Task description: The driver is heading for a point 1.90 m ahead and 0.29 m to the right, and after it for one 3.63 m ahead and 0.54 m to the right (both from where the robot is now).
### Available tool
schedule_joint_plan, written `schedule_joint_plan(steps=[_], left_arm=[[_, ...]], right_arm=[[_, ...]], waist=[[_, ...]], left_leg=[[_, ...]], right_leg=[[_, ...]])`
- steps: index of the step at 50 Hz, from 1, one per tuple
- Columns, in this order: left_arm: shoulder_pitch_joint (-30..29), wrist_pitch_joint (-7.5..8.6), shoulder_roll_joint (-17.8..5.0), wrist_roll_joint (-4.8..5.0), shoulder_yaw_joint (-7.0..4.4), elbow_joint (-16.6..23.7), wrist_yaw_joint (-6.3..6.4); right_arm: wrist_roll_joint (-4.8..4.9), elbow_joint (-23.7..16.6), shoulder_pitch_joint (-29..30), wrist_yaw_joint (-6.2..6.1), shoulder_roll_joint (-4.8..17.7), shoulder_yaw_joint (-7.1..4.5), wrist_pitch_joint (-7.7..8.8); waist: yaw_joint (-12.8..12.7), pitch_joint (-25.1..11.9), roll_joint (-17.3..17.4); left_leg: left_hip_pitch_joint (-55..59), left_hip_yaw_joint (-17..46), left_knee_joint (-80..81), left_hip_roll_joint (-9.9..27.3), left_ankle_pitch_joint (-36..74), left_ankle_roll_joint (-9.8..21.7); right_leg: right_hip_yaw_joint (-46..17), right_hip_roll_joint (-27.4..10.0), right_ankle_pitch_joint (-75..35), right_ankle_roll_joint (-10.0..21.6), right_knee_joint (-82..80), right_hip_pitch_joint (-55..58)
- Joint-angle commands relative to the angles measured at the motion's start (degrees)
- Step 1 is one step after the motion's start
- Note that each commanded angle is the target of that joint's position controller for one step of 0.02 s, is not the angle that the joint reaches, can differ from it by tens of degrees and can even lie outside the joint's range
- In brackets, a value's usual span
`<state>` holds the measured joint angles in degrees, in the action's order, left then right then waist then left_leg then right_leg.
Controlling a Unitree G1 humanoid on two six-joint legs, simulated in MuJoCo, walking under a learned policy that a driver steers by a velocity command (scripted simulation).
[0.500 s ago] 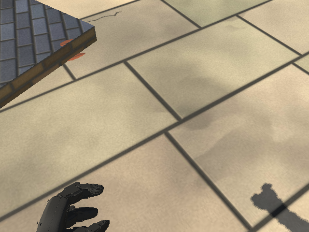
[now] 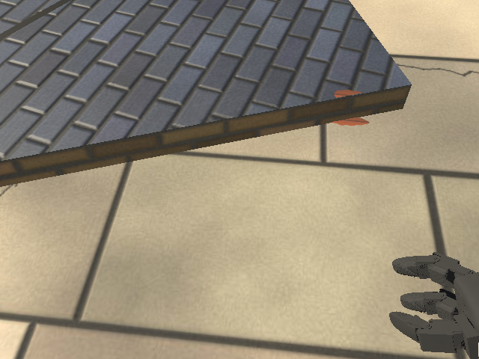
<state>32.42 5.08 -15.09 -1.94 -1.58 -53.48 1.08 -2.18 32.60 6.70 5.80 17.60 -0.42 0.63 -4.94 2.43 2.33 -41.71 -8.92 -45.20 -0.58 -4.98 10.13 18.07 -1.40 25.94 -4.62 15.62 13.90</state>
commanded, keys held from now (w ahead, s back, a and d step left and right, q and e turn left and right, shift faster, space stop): q+shift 0.10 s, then e+shift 0.66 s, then s+e+shift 0.16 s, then s+shift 0.08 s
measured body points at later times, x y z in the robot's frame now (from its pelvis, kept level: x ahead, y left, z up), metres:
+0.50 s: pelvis +0.33 -0.03 +0.00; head +0.36 -0.02 +0.45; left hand +0.46 +0.24 -0.09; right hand +0.49 -0.29 -0.10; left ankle +0.20 +0.01 -0.69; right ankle +0.48 -0.09 -0.71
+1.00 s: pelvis +0.42 +0.04 +0.02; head +0.47 +0.04 +0.47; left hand +0.70 +0.25 -0.06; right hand +0.47 -0.29 -0.07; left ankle +0.52 +0.13 -0.71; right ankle +0.48 -0.09 -0.71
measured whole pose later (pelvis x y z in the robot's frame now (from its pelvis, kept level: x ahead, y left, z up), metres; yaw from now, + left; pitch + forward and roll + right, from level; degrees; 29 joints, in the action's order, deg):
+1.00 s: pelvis +0.42 +0.04 +0.02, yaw -22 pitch +2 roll +0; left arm 7.7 -4.4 -20.2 1.2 -6.2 -30.6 3.1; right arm 0.3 43.5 -5.5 -0.9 16.3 -3.8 1.4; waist -1.0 4.1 -3.3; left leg -20.4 10.5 -29.2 -5.3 -9.0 -0.8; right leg -22.8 13.2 6.4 -0.2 29.5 -23.3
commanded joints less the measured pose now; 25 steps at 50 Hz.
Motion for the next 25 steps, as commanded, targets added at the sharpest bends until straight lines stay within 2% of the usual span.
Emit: schedule_joint_plan(steps=[1,2,3,4,5,6,7,8,9,10,11,13,14,16,19,21,23,24,25], left_arm=[[-8.23,-0.61,-14.85,0.61,-3.18,6.83,1.26],[-8.51,-0.79,-13.11,0.86,-3.09,7.29,0.31],[-7.11,-0.83,-7.59,-0.23,-2.22,9.95,-0.55],[-5.5,-0.92,-9.23,1.5,-2.24,15.51,0.0],[-15.04,3.2,-11.49,2.36,-1.94,20.12,0.75],[-15.88,3.88,-10.8,4.04,-2.16,20.01,1.22],[-14.04,3.21,-10.77,3.81,-2.34,17.44,1.88],[-10.64,1.89,-11.54,3.58,-3.1,15.35,2.08],[-8.73,0.67,-11.31,3.14,-3.48,14.19,1.97],[-8.74,0.1,-9.58,2.68,-3.21,14.2,1.69],[-10.79,0.1,-6.96,2.2,-2.54,14.94,1.48],[-13.94,0.43,-3.0,2.07,-1.42,15.57,0.95],[-14.87,0.57,-2.31,2.17,-1.2,15.19,0.43],[-19.61,0.78,-2.89,2.56,-1.32,16.14,-0.8],[-24.46,0.77,-5.29,3.08,-2.05,19.05,-2.89],[-22.43,0.73,-7.15,2.69,-2.98,19.62,-4.22],[-13.9,0.54,-8.74,2.2,-4.07,18.02,-4.61],[-5.44,0.68,-10.3,2.09,-4.99,16.39,-4.11],[-4.32,0.71,-13.72,1.98,-5.67,17.06,-3.13]], right_arm=[[-0.45,5.55,-24.73,-1.57,6.15,-2.66,0.95],[-0.3,8.92,-30.81,-3.42,8.14,-4.16,1.4],[1.05,8.57,-27.55,-5.02,14.03,-5.91,0.83],[0.1,5.7,-29.51,-4.95,18.89,-7.59,-0.1],[3.11,1.18,-25.84,-4.51,17.33,-7.78,1.08],[3.28,1.24,-20.21,-4.21,13.72,-6.95,2.26],[3.54,0.51,-14.95,-4.29,9.72,-5.81,3.23],[3.52,0.12,-11.51,-4.54,7.14,-4.83,3.69],[3.21,0.86,-10.63,-4.68,5.19,-4.11,4.06],[3.27,2.4,-10.88,-4.79,3.55,-3.51,4.3],[3.15,4.2,-12.18,-5.12,2.78,-3.22,4.55],[2.22,6.72,-14.23,-6.22,3.19,-3.25,4.46],[1.75,7.37,-14.77,-6.78,3.17,-3.27,4.18],[1.56,8.58,-17.01,-7.68,3.08,-3.15,3.66],[1.73,9.44,-17.56,-8.76,4.26,-3.48,2.04],[1.62,8.87,-16.28,-9.29,4.98,-3.88,0.81],[1.83,7.1,-13.35,-9.96,5.21,-4.29,-0.34],[1.9,5.73,-10.3,-10.05,5.09,-4.27,-0.51],[0.41,4.21,-12.75,-9.35,2.58,-3.63,-0.29]], waist=[[17.24,-8.05,-7.43],[17.71,-10.41,-2.63],[11.2,-8.6,9.14],[11.49,-24.62,6.0],[12.92,-28.02,-1.18],[8.26,-18.23,-8.7],[4.45,-12.3,-14.39],[1.3,-8.3,-14.76],[-0.08,-5.4,-12.26],[-0.32,-4.02,-9.34],[0.47,-3.16,-6.63],[2.22,-4.5,-2.86],[3.39,-5.56,-1.83],[6.59,-5.88,-1.18],[8.18,-4.68,1.47],[6.73,-5.4,2.51],[2.56,-7.95,2.41],[-2.52,-10.51,0.13],[-1.12,-13.0,-11.93]], left_leg=[[36.7,0.28,6.51,-7.23,0.65,3.58],[49.95,5.82,13.11,-5.46,6.6,4.74],[58.93,21.83,7.71,6.78,35.48,6.53],[73.47,43.49,11.7,18.03,46.9,19.85],[70.49,53.56,22.23,17.31,25.09,19.75],[60.9,48.27,25.45,16.88,19.03,17.16],[49.11,42.92,26.24,15.79,21.14,13.89],[39.36,36.86,26.25,14.86,27.33,11.89],[31.33,31.63,26.45,13.14,31.97,9.6],[24.54,27.11,26.75,10.36,34.22,7.39],[20.5,22.12,27.16,7.45,39.02,5.67],[19.69,13.46,27.16,3.21,41.97,2.23],[21.2,10.33,26.94,1.98,39.29,0.55],[26.39,8.34,26.43,2.53,34.19,-2.14],[33.49,8.34,23.61,5.41,30.29,-4.06],[36.85,8.72,18.33,7.72,35.8,-4.12],[36.68,8.11,7.35,8.59,45.84,-4.99],[31.77,6.4,-5.13,6.2,41.48,-7.08],[19.73,4.27,-23.75,-2.71,1.22,-9.81]], right_leg=[[-3.86,-14.1,-86.5,3.84,31.95,-17.82],[-3.87,-9.92,-53.05,2.9,50.05,-28.4],[-4.51,0.05,5.55,1.22,72.08,-47.33],[-16.57,2.19,7.43,-0.51,86.24,-58.87],[-27.99,3.22,5.43,0.55,81.77,-60.21],[-27.21,0.34,2.69,1.08,75.55,-62.27],[-25.96,-3.06,-0.47,0.59,71.14,-58.44],[-25.02,-5.37,-2.14,-0.23,67.39,-53.73],[-24.16,-7.12,-3.31,-0.49,62.95,-49.29],[-22.87,-7.67,-4.53,-0.33,57.03,-45.71],[-20.65,-6.61,-6.86,-0.16,51.6,-43.42],[-17.78,-4.16,-16.88,1.05,40.82,-40.64],[-17.1,-3.08,-24.26,1.69,35.46,-39.53],[-16.89,-1.22,-35.85,2.67,27.17,-40.62],[-16.4,-0.69,-36.12,3.58,20.78,-45.03],[-15.06,0.55,-28.63,5.04,20.46,-45.52],[-13.42,3.32,-21.24,7.46,19.88,-39.41],[-15.83,3.31,-27.72,10.2,13.51,-29.34],[-30.71,-5.68,-53.44,15.08,12.74,-17.58]])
